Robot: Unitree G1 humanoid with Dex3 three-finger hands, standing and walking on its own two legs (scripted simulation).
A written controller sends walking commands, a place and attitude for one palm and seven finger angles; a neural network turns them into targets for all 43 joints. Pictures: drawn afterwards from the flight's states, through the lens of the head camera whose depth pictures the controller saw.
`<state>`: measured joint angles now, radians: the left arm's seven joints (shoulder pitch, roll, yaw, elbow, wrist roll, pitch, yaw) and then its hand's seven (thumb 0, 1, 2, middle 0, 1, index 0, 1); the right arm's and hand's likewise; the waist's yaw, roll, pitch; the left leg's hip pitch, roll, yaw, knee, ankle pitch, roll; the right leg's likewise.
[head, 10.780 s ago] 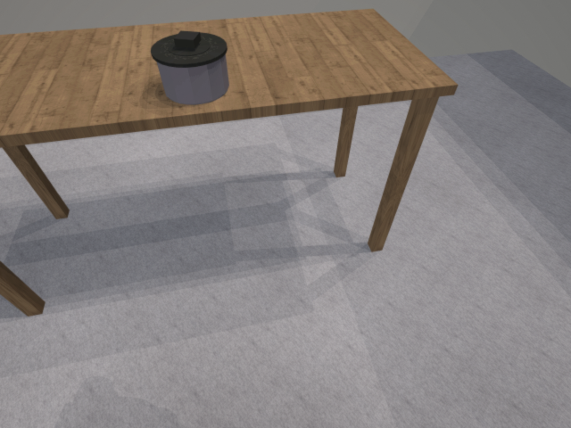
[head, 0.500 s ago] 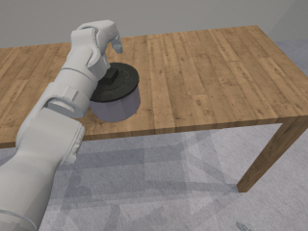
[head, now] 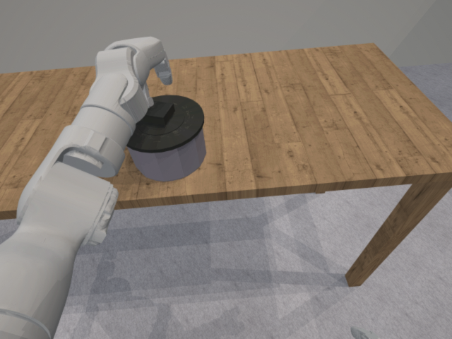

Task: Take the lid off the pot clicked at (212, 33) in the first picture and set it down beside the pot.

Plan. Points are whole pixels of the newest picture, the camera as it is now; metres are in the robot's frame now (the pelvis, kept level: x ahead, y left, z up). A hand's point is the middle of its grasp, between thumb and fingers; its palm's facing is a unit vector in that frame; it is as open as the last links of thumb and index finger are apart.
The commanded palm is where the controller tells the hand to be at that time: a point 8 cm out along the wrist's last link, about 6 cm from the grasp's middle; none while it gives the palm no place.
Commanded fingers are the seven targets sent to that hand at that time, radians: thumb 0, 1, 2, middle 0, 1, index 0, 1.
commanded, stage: move the open hand above the knob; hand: left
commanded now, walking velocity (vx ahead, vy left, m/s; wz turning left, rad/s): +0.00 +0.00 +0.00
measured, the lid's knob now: (158, 112) +0.51 +0.13 +0.15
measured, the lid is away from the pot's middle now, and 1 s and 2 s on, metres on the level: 0.00 0.00 0.01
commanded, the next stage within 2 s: lower the open fingers around the knob in 0.16 s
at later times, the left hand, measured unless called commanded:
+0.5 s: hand (153, 95) +0.47 +0.12 +0.21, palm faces -0.33 -0.12 -0.94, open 10.0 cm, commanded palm +0.47 +0.13 +0.26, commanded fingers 0.00 -0.38 1.69 -0.88 -0.08 -0.88 -0.08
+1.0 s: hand (148, 110) +0.48 +0.13 +0.18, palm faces -0.37 -0.14 -0.92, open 10.2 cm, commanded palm +0.47 +0.15 +0.23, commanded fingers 0.00 -0.38 1.69 -0.88 -0.08 -0.88 -0.08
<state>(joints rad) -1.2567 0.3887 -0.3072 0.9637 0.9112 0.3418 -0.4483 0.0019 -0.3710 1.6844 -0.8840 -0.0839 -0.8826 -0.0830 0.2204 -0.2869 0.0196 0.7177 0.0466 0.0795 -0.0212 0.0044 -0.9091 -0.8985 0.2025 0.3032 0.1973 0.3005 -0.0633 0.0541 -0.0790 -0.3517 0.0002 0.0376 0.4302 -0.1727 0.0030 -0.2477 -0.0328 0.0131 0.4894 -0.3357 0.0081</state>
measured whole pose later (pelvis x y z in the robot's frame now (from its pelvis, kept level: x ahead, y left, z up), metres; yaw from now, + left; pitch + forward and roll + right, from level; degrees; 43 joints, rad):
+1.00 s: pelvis +0.01 +0.00 +0.00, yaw +0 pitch +7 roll +1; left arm -1.23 0.38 -0.27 1.07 0.89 0.35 -0.47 0.00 -0.37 1.68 -0.88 -0.08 -0.85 -0.07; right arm 0.24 -0.29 0.01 0.73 0.03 0.10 -0.03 0.00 -0.91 -0.90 0.20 0.30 0.20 0.30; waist -0.10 0.04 -0.09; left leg -0.39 0.00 0.04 0.46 -0.19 0.01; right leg -0.27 -0.03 0.02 0.50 -0.35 0.01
